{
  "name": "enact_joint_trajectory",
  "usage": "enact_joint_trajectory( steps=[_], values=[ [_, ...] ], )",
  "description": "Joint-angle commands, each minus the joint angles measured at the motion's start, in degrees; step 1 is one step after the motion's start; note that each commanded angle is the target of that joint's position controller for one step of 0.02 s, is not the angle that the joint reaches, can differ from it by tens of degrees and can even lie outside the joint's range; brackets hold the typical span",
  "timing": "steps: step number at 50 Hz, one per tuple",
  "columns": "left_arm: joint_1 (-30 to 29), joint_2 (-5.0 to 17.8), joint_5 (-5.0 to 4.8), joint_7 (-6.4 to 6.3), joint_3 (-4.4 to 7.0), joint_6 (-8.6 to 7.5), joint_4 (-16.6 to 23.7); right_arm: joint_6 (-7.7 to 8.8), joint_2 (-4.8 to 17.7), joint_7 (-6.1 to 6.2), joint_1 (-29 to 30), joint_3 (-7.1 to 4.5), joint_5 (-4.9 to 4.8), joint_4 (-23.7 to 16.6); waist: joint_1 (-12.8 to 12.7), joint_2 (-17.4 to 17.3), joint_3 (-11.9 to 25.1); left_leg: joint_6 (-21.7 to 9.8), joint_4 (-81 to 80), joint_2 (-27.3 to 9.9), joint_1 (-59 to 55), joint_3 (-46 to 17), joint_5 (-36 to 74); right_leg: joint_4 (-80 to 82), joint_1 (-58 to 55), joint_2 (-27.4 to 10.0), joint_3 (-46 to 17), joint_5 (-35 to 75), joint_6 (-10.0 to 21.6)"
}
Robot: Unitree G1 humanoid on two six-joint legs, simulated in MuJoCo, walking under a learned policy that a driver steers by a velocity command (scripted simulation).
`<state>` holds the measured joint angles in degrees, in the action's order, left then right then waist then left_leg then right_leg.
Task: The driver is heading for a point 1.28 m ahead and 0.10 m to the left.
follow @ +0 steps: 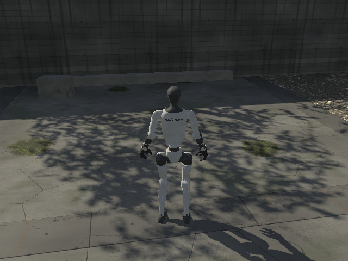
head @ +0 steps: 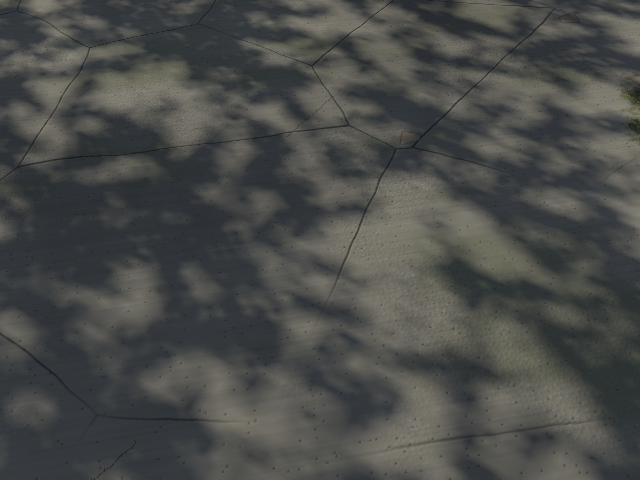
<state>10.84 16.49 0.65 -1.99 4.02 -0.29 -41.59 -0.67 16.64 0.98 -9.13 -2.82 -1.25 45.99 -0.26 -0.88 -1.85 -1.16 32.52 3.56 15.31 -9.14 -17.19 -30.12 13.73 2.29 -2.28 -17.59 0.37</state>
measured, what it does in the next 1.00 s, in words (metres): walks ahead: left foot, then right foot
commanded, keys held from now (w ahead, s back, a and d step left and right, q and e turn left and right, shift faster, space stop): w+q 0.36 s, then w+e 0.64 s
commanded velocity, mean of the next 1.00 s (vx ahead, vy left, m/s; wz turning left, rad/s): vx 0.42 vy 0.00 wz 0.05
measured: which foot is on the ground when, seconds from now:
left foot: down 0.00-0.02, up 0.04-0.36, down 0.38-0.94, up 0.96-1.00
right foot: down 0.00-0.38, up 0.40-0.90, down 0.92-1.00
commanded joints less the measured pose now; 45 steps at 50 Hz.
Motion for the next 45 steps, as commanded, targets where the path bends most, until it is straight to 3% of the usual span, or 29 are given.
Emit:
enact_joint_trajectory(
  steps=[1, 2, 3, 4, 5, 6, 9, 12, 16, 17, 18, 19, 20, 21, 22, 23, 24, 25, 26, 27, 29, 30, 33, 35, 37, 40, 43, 45],
  values=[
    [5.59, 6.92, -0.52, 0.11, 2.21, -2.73, 2.76, 0.98, 6.68, 0.45, 6.43, -1.54, -0.55, -6.65, -4.13, 2.92, -0.4, -3.69, -1.25, -2.67, 18.84, -6.16, -20.67, 10.46, -11.5, -8.34, -11.68, -18.45, 5.65],
    [10.28, 10.36, -0.57, 0.26, 3.15, -3.29, 1.27, 1.62, 4.39, 0.18, 8.61, -0.96, -0.89, -8.21, -5.42, 10.37, -0.48, -1.83, 10.8, 0.73, 26.45, 0.67, -15.16, 18.07, -17.29, -17.98, -25.35, -23.08, 10.13],
    [10.04, 10.89, 0.2, 0.33, 3.32, -3.82, 1.2, 2.18, 5.98, -0.13, 9.91, -1.39, -0.32, -9.23, -5.1, 11.19, -2.59, -1.26, 21.64, -2.55, 31.52, 1.61, -14.67, 20.29, -16.86, -24.48, -32.35, -20.5, 13.62],
    [8.28, 9.51, 0.11, -0.08, 2.84, -4.12, 1.87, 2.54, 7.25, -0.62, 7.87, -1.88, -0.51, -8.97, -3.15, 8.65, -2.51, -1.15, 26.81, -5.03, 32.36, 0.53, -12.44, 19.72, -15.43, -25.29, -31.04, -18.15, 14.46],
    [6.44, 7.97, -0.63, -0.39, 2.38, -4.17, 2.47, 2.62, 7.1, -1.16, 6.07, -1.99, -0.67, -8.12, -2.31, 6.73, -2.37, -0.59, 28.7, -6.44, 32.88, 0.92, -9.47, 20.04, -16.13, -23.35, -26.33, -15.85, 13.11],
    [5.69, 7.86, -1.06, -0.44, 2.24, -4.03, 2.58, 2.69, 6.39, -1.66, 5.85, -1.85, -0.71, -7.98, -2.37, 6.62, -2.5, -0.05, 28.27, -7.45, 33.04, 2.1, -6.81, 20.78, -16.34, -21.54, -21.41, -12.27, 11.35],
    [6.43, 9.02, -0.63, -0.12, 2.5, -4.06, 2.02, 2.79, 4.05, -3.03, 8.47, -0.98, -0.32, -9.21, -3.91, 5.94, -2.41, 1.82, 22.98, -8.59, 28.17, 6.51, 0.93, 22.29, -13.12, -17.41, -8.19, 1.98, 9.13],
    [6.78, 10.69, -1.21, 0.53, 3.04, -4.15, 1.51, 2.68, 2.64, -4.02, 10.02, -0.1, -0.14, -10.98, -4.35, 6.67, -1.41, 2.4, 13.19, -8.38, 20.12, 9.36, 4.75, 21.75, -9.73, -15.97, 0.04, 6.45, 8.28],
    [7.69, 12.59, -2.34, 1.36, 3.78, -3.65, 0.48, 2.11, 5.09, -4.26, 8.87, -0.75, -0.31, -12.02, -2.89, 7.65, -1.89, -0.3, 6.39, -6.2, 11.86, 12.98, 4.32, 18.79, -7.86, -18.65, 3.61, 6.73, 7.07],
    [6.72, 12.84, -2.56, 1.4, 3.8, -3.43, 0.49, 2.01, 5.84, -4.22, 6.0, -1.33, -0.18, -11.47, -0.54, 7.22, -1.06, -1.74, 3.89, -4.42, 6.9, 14.63, 4.68, 14.44, -6.65, -18.45, 5.75, 13.82, 5.99],
    [6.77, 12.02, -2.46, 1.37, 3.44, -3.35, 0.5, 1.83, 7.76, -4.0, 0.07, -2.67, -0.13, -9.79, 2.6, 5.49, 2.31, -3.38, 2.07, -1.81, -2.26, 16.08, 5.21, 5.25, -4.44, -16.83, 9.34, 24.28, 4.33],
    [9.13, 9.14, -1.71, 1.39, 2.22, -3.58, 0.15, 1.68, 10.65, -3.31, -9.64, -4.5, -0.47, -6.99, 6.76, 1.63, 7.94, -5.68, 0.7, -0.83, -17.23, 13.37, 4.73, -8.9, 2.2, -13.98, 12.4, 28.03, 2.21],
    [10.31, 2.42, 0.95, 1.59, -0.19, -4.07, 2.69, 1.57, 16.85, -1.93, -16.26, -5.54, -0.31, -6.09, 6.85, -14.85, 12.34, -12.55, -6.15, -16.9, -31.78, -13.96, -2.78, -32.45, 21.65, -7.92, 13.31, -5.51, -2.53],
    [9.96, 3.91, -1.32, 1.58, -0.33, -5.55, 3.63, 2.69, 17.19, -2.25, -16.05, -4.88, -0.22, -7.79, 7.0, -14.64, 20.29, -20.04, -18.73, -26.13, -34.32, -39.84, -16.9, -44.65, 30.72, -2.23, 1.07, -16.26, -2.95],
    [5.01, 9.17, -3.9, 1.75, 0.97, -6.28, 4.19, 3.85, 13.22, -2.66, -13.35, -3.74, 0.24, -7.5, 8.1, -7.31, 12.73, -17.68, -19.78, -25.59, -29.8, -32.96, -16.95, -47.95, 36.03, -5.49, -1.8, -11.66, -1.59],
    [3.07, 9.38, -4.05, 1.77, 0.92, -6.61, 4.52, 4.47, 10.89, -2.67, -11.37, -3.01, 0.59, -6.99, 6.66, -7.05, 8.08, -15.37, -18.69, -23.6, -23.88, -24.28, -13.46, -45.86, 36.15, -8.18, -0.99, -6.63, 0.21],
    [3.02, 8.84, -2.8, 1.4, 0.89, -6.48, 3.51, 4.83, 8.61, -2.69, -7.64, -2.23, 0.94, -7.06, 4.46, -3.37, 5.31, -13.26, -18.49, -21.17, -17.24, -17.65, -7.06, -42.43, 32.84, -10.56, -1.14, -1.77, 0.72],
    [4.24, 8.55, -2.07, 1.44, 1.14, -5.83, 2.67, 5.15, 6.48, -2.76, -4.69, -1.55, 1.59, -7.25, 2.22, -4.06, 3.37, -11.79, -19.77, -18.5, -12.2, -11.67, -0.85, -39.14, 29.2, -11.98, -1.87, 2.01, 1.05],
    [6.02, 7.9, -2.24, 1.83, 1.1, -5.01, 1.89, 5.55, 6.12, -2.7, -3.54, -1.46, 2.08, -7.19, 0.79, -6.26, 3.01, -11.34, -21.43, -17.72, -8.82, -8.38, 3.12, -37.99, 25.74, -12.49, -2.29, 4.71, 0.96],
    [7.1, 6.98, -2.33, 2.09, 0.97, -4.27, 1.0, 6.15, 5.63, -2.65, -3.24, -1.48, 2.01, -6.83, 0.19, -5.26, 2.72, -11.21, -22.5, -16.97, -7.86, -5.07, 8.3, -37.02, 24.65, -12.28, -2.29, 6.31, 0.7],
    [6.88, 5.88, -2.36, 1.98, 0.95, -3.05, 0.21, 6.95, 5.41, -2.39, -3.64, -1.63, 2.22, -5.74, -0.21, -1.69, 1.29, -9.77, -23.78, -15.18, -8.13, 1.97, 16.38, -34.7, 26.47, -10.85, -3.3, 10.55, 0.33],
    [5.71, 4.79, -2.4, 2.01, 0.63, -2.97, 0.8, 7.25, 6.33, -2.19, -4.63, -1.94, 2.41, -5.13, 0.19, -2.19, 0.4, -10.06, -24.16, -16.01, -7.69, 3.99, 21.1, -31.78, 27.38, -9.91, -4.72, 12.85, -0.33],
    [1.66, 4.11, -2.12, 2.63, 0.38, -3.72, 1.89, 7.26, 6.08, -1.42, -4.59, -1.77, 2.23, -4.28, 1.06, -1.36, -1.04, -7.35, -25.43, -13.19, -8.01, 11.53, 24.67, -19.28, 25.97, -7.54, -3.33, 22.83, -0.71],
    [-2.32, 2.66, -2.05, 3.47, -0.31, -3.94, 3.04, 7.2, 6.72, -0.84, -5.83, -1.81, 1.85, -3.51, 2.8, -0.96, -2.14, -5.68, -26.78, -13.32, -8.97, 14.09, 26.57, -12.46, 24.55, -6.88, -0.15, 26.92, -0.32],
    [-5.84, 1.39, -2.08, 4.28, -0.95, -4.02, 4.56, 6.78, 7.48, -0.4, -8.64, -2.02, 1.54, -2.03, 4.39, -0.22, -3.45, -4.89, -26.66, -14.54, -12.82, 15.33, 29.04, -7.98, 25.6, -6.53, 1.2, 27.58, 0.43],
    [-9.78, 1.33, -2.15, 5.75, -1.2, -4.28, 7.14, 5.11, 8.41, 0.19, -11.17, -2.35, 1.25, -0.68, 5.32, -0.15, -4.07, -4.2, -22.89, -16.5, -21.2, 17.02, 38.38, -3.66, 28.83, -5.12, 3.65, 23.11, 2.13],
    [-8.33, 3.07, -2.12, 6.62, -0.36, -3.92, 8.45, 3.23, 10.57, 1.49, -11.01, -2.93, 1.29, -1.04, 2.59, -3.6, 0.29, -3.28, -12.54, -17.43, -26.36, 18.95, 65.84, -4.15, 23.47, -0.55, 8.78, 14.01, 4.82],
    [1.24, 6.93, -2.28, 6.14, 1.46, -3.34, 7.11, 2.27, 11.92, 2.21, -9.62, -3.25, 1.57, -2.02, -3.21, -5.71, 6.08, -3.16, 2.14, -17.45, -24.36, 19.27, 75.31, -4.42, 10.86, 2.31, 9.11, 9.26, 7.85]
  ],
)
Velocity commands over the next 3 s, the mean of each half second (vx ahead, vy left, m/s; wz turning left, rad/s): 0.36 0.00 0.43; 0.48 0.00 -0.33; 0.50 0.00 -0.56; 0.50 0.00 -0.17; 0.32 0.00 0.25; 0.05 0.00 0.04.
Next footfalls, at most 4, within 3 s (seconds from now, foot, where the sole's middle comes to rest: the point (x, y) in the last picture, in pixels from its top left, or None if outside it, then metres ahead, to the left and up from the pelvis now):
0.38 left None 0.21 0.21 -0.77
0.92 right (287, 445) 0.57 0.11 -0.77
1.36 left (205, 329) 0.85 0.31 -0.77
1.88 right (346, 274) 1.02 -0.03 -0.77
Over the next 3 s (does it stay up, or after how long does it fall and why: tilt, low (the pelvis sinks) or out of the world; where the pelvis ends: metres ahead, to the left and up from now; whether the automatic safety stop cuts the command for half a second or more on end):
stays up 1.26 0.04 0.00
